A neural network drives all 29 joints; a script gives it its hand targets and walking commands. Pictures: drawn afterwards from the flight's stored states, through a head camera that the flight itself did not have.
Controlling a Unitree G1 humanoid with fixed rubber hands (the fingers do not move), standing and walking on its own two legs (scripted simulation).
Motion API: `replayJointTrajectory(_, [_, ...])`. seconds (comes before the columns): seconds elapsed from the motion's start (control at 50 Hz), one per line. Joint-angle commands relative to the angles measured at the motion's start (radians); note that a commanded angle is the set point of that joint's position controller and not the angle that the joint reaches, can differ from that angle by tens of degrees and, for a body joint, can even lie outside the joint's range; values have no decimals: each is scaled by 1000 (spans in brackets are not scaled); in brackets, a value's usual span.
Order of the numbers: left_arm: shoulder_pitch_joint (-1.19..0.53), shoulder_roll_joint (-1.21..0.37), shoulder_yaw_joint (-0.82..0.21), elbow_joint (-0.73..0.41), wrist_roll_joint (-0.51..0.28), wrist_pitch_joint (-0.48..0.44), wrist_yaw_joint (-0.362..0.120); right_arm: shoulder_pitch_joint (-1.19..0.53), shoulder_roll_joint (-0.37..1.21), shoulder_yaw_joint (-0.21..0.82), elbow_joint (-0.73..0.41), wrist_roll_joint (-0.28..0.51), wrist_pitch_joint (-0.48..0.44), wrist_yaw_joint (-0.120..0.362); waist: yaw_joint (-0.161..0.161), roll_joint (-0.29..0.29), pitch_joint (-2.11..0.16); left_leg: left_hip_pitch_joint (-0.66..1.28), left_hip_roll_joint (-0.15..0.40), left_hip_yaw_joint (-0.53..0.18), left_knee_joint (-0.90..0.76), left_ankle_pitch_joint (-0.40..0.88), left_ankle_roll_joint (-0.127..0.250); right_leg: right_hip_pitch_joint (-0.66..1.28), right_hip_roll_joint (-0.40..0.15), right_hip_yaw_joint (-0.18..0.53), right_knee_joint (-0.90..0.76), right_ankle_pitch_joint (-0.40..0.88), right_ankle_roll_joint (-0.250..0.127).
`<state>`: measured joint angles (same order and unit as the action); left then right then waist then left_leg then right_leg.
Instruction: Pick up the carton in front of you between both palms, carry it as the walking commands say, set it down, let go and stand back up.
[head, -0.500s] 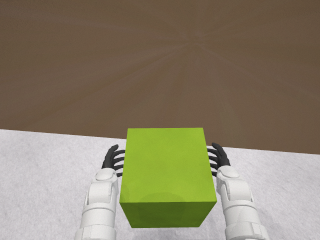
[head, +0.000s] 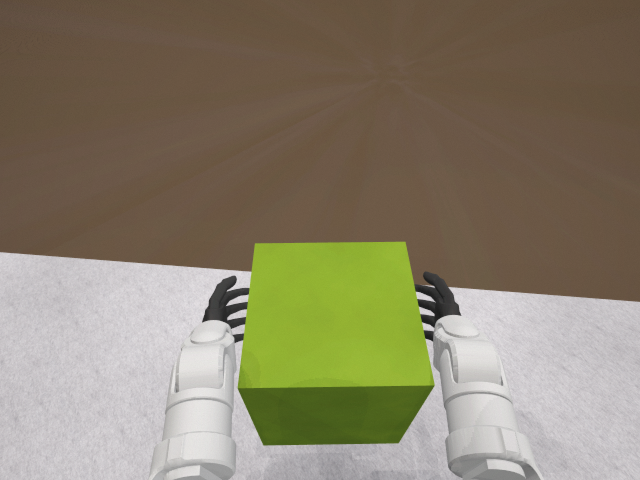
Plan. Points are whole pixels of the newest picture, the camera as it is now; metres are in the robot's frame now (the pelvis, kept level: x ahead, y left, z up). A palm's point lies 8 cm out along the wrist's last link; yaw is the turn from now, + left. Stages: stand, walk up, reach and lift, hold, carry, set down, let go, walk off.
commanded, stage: reach and lift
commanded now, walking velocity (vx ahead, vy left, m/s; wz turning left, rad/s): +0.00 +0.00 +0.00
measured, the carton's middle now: (330, 348) +0.31 +0.00 -0.05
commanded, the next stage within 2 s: hold in 0.48 s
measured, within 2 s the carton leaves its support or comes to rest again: neither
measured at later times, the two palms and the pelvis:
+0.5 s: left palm (216, 326) +0.30 +0.15 +0.04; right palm (447, 321) +0.30 -0.15 +0.04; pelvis +0.01 +0.00 +0.00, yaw +0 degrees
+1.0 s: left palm (212, 326) +0.29 +0.15 +0.06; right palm (452, 320) +0.29 -0.15 +0.06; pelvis +0.00 +0.00 +0.00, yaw +0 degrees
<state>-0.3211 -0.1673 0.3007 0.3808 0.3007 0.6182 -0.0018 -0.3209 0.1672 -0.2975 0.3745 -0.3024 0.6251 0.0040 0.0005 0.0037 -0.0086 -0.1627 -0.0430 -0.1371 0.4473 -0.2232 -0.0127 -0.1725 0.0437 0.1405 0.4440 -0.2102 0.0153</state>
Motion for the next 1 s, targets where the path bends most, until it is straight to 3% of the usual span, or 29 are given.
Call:
replayJointTrajectory(0.0, [-501, -960, -565, 2, -245, -16, -249, -498, 951, 564, 1, 244, -21, 247, -2, -1, -265, 59, -49, 75, -83, 139, -1, 107, 52, -76, -72, 139, 1])
replayJointTrajectory(0.22, [-420, -946, -596, -73, -268, 12, -242, -421, 936, 594, -73, 269, 8, 242, -1, 0, -264, 103, -55, 66, -99, 241, -6, 148, 59, -70, -91, 237, 8])
replayJointTrajectory(0.44, [-414, -935, -607, -111, -280, 38, -241, -413, 927, 605, -109, 280, 34, 240, -1, 0, -239, 116, -56, 63, -112, 234, -7, 154, 59, -69, -104, 230, 9])
replayJointTrajectory(0.56, [-409, -933, -674, -210, -322, 79, -235, -407, 930, 675, -207, 322, 75, 233, -4, -2, -285, 162, -55, 54, -123, 296, -9, 197, 58, -63, -115, 290, 15])
replayJointTrajectory(0.68, [-409, -887, -593, -144, -275, 115, -240, -404, 893, 598, -143, 278, 113, 236, -2, -1, -135, 107, -50, 67, -152, 119, 0, 151, 51, -71, -146, 118, 4])
replayJointTrajectory(0.98, [-521, -922, -596, -112, -279, 98, -253, -514, 924, 598, -108, 280, 96, 249, -2, -1, -189, 104, -46, 74, -137, 75, 4, 148, 47, -78, -127, 73, 1])
